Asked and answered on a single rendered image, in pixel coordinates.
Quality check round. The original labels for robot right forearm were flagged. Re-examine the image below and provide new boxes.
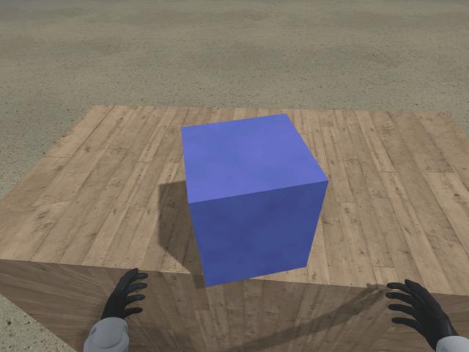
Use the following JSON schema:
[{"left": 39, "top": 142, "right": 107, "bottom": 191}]
[{"left": 436, "top": 336, "right": 469, "bottom": 352}]

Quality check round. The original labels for carton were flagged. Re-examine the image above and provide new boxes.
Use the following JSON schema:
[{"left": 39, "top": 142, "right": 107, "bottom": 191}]
[{"left": 181, "top": 114, "right": 329, "bottom": 287}]

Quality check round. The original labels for robot left hand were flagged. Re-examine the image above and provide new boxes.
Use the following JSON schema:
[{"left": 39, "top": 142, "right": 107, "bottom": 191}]
[{"left": 100, "top": 268, "right": 148, "bottom": 320}]

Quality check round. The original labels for robot left forearm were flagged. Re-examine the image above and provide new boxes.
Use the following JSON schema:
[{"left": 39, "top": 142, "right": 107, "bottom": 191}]
[{"left": 84, "top": 317, "right": 129, "bottom": 352}]

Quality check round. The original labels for robot right hand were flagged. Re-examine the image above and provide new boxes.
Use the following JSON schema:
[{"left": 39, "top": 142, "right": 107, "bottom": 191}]
[{"left": 385, "top": 279, "right": 459, "bottom": 352}]

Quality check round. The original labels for pedestal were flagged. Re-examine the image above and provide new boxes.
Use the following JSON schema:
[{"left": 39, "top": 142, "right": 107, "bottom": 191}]
[{"left": 0, "top": 105, "right": 469, "bottom": 352}]

